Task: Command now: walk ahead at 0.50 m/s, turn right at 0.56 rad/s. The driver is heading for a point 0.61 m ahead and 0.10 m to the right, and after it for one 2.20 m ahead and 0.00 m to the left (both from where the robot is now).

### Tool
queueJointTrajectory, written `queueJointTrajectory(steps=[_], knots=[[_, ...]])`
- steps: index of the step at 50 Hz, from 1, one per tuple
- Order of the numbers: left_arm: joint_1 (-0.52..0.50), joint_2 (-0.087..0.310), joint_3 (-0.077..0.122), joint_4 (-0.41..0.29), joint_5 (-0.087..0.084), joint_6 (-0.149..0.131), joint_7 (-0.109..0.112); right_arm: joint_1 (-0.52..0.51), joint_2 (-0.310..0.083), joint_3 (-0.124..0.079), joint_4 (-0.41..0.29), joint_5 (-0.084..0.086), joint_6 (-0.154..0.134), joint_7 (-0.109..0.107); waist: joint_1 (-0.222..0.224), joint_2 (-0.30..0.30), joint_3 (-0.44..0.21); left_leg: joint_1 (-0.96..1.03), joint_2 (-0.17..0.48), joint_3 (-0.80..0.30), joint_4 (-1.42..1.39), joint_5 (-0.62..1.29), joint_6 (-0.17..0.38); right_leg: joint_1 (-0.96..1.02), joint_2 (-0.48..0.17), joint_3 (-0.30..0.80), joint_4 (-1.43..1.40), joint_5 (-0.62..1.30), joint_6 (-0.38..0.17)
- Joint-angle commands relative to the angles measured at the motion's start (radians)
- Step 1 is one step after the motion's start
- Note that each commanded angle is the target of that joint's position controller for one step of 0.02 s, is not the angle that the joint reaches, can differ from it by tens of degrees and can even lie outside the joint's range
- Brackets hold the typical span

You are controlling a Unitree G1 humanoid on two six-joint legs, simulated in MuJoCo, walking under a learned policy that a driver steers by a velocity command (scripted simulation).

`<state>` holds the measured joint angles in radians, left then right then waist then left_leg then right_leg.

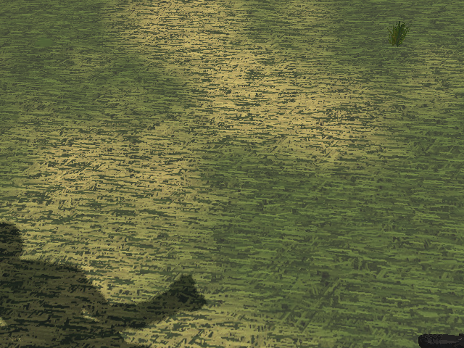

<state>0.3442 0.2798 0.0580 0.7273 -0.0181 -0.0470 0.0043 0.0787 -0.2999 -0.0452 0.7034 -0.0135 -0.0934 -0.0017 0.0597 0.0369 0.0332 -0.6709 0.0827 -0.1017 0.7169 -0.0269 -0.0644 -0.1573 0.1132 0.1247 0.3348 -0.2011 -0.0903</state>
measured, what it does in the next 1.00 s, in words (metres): walks ahead, turning right: left foot, then right foot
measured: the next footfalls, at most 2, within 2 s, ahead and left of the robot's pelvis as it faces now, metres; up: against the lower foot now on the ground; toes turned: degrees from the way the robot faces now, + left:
left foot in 0.18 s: +0.29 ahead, +0.14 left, +0.00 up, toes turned -11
right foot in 0.70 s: +0.48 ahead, -0.20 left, +0.00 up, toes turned -28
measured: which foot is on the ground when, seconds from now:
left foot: up 0.00-0.16, down 0.18-0.70, up 0.72-1.00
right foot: down 0.00-0.18, up 0.20-0.68, down 0.70-1.00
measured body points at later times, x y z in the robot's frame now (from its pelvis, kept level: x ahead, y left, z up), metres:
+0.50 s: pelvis +0.27 +0.03 +0.00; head +0.30 +0.02 +0.45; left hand +0.53 +0.22 -0.09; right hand +0.22 -0.26 -0.12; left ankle +0.25 +0.15 -0.75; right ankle +0.35 -0.16 -0.68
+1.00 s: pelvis +0.48 -0.12 +0.00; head +0.51 -0.15 +0.45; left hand +0.70 +0.07 -0.11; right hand +0.48 -0.42 -0.13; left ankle +0.65 -0.01 -0.69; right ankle +0.45 -0.18 -0.75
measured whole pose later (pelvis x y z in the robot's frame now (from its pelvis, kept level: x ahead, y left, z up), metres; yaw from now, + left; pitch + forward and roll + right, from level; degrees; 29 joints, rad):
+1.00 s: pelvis +0.48 -0.12 +0.00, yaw -24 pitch +1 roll -1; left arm 0.20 0.24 0.05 0.74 0.03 -0.06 0.00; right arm 0.17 -0.30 -0.05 0.80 0.01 -0.04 0.00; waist 0.01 0.05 0.07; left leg -0.62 0.10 -0.05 0.87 -0.14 -0.06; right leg -0.15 0.07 -0.08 0.31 -0.17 -0.08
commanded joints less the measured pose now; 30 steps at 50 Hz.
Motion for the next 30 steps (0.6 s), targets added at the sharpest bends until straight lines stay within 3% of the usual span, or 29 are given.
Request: queueJointTrajectory(steps=[1, 5, 7, 8, 9, 10, 11, 12, 13, 14, 15, 16, 19, 23, 26, 30], knots=[[0.02, 0.181, 0.051, -0.046, -0.008, -0.006, 0.015, -0.114, -0.054, -0.01, -0.088, 0.012, -0.021, 0.01, 0.015, -0.117, -0.027, 0.136, -0.069, 0.044, -0.145, 0.128, -0.004, -0.072, -0.207, 0.169, -0.09, 0.161, -0.126], [0.042, 0.17, 0.052, -0.03, -0.01, 0.009, 0.022, -0.131, -0.093, -0.025, -0.101, 0.019, -0.037, 0.026, 0.004, -0.135, -0.025, 0.169, -0.084, 0.006, -0.242, 0.042, 0.031, 0.043, -0.248, 0.281, 0.012, 0.143, -0.107], [0.018, 0.167, 0.053, -0.035, -0.006, 0.016, 0.022, -0.054, -0.115, -0.039, -0.084, 0.02, -0.045, 0.024, -0.04, -0.164, -0.043, 0.273, -0.089, 0.023, -0.272, -0.029, 0.066, 0.057, -0.247, 0.312, 0.082, 0.204, -0.087], [0.003, 0.141, 0.044, -0.044, -0.004, 0.017, 0.019, 0.042, -0.138, -0.054, -0.062, 0.013, -0.05, 0.017, -0.091, -0.154, -0.101, 0.43, -0.074, 0.029, -0.308, -0.013, 0.098, 0.03, -0.2, 0.286, 0.182, 0.256, -0.059], [-0.004, 0.087, 0.023, -0.063, 0.009, 0.013, 0.013, 0.183, -0.185, -0.068, -0.051, -0.004, -0.052, 0.008, -0.154, -0.079, -0.237, 0.689, 0.069, -0.096, -0.275, -0.053, 0.162, -0.081, -0.143, 0.217, 0.428, 0.169, -0.025], [0.137, 0.016, 0.002, -0.085, -0.009, 0.003, 0.013, 0.287, -0.265, -0.089, -0.023, -0.015, -0.039, 0.005, -0.109, 0.211, -0.37, 1.047, 0.304, -0.519, -0.316, -0.188, 0.328, -0.441, 0.014, 0.074, 0.763, -0.297, 0.052], [0.157, 0.103, 0.01, -0.073, -0.023, -0.002, 0.015, 0.293, -0.196, -0.078, -0.015, 0.017, -0.031, 0.012, -0.116, 0.239, -0.349, 1.047, 0.361, -0.708, -0.382, -0.419, 0.35, -0.601, -0.061, 0.071, 0.928, -0.388, 0.067], [0.053, 0.175, 0.03, -0.072, -0.022, 0.002, 0.015, 0.246, -0.119, -0.058, -0.032, 0.019, -0.025, 0.008, -0.146, 0.117, -0.208, 0.924, 0.308, -0.556, -0.407, -0.445, 0.3, -0.637, -0.105, 0.071, 0.974, -0.292, 0.077], [-0.021, 0.178, 0.034, -0.087, -0.011, 0.007, 0.016, 0.196, -0.096, -0.048, -0.037, 0.009, -0.017, 0.006, -0.138, 0.046, -0.122, 0.798, 0.26, -0.406, -0.42, -0.339, 0.261, -0.615, -0.139, 0.033, 0.961, -0.215, 0.083], [-0.065, 0.165, 0.037, -0.103, 0.0, 0.008, 0.013, 0.165, -0.079, -0.041, -0.029, 0.004, -0.013, 0.005, -0.122, 0.032, -0.056, 0.695, 0.219, -0.309, -0.446, -0.227, 0.249, -0.597, -0.164, 0.025, 0.917, -0.167, 0.087], [-0.073, 0.145, 0.039, -0.108, 0.001, 0.011, 0.007, 0.151, -0.06, -0.033, -0.024, -0.002, -0.014, 0.004, -0.102, 0.038, -0.03, 0.63, 0.179, -0.22, -0.476, -0.156, 0.227, -0.557, -0.188, 0.02, 0.881, -0.134, 0.082], [-0.056, 0.121, 0.035, -0.113, -0.009, 0.017, 0.002, 0.144, -0.067, -0.035, -0.016, -0.003, -0.017, 0.004, -0.084, 0.084, -0.023, 0.588, 0.171, -0.173, -0.501, -0.125, 0.232, -0.525, -0.201, 0.005, 0.857, -0.118, 0.085], [-0.087, 0.076, 0.025, -0.134, -0.008, 0.029, -0.004, 0.148, -0.09, -0.046, 0.01, 0.01, -0.026, 0.006, -0.077, 0.062, -0.006, 0.556, 0.173, -0.063, -0.552, -0.024, 0.258, -0.544, -0.222, -0.022, 0.773, -0.083, 0.099], [-0.159, 0.062, 0.017, -0.154, -0.004, 0.023, -0.019, 0.148, -0.13, -0.057, 0.036, 0.01, -0.019, 0.003, -0.092, 0.031, -0.006, 0.594, 0.164, 0.08, -0.564, 0.101, 0.249, -0.553, -0.228, -0.046, 0.582, 0.108, 0.103], [-0.262, 0.046, 0.009, -0.178, -0.004, 0.012, -0.039, 0.177, -0.15, -0.06, 0.059, 0.017, -0.009, -0.002, -0.13, 0.02, 0.018, 0.614, 0.153, 0.168, -0.562, 0.117, 0.223, -0.508, -0.21, -0.098, 0.424, 0.225, 0.086], [-0.344, 0.058, 0.013, -0.221, -0.008, 0.014, -0.06, 0.221, -0.185, -0.07, 0.089, 0.036, 0.013, -0.002, -0.139, 0.024, 0.046, 0.719, 0.192, 0.222, -0.518, 0.212, 0.197, -0.492, -0.186, -0.147, 0.314, 0.156, 0.045]])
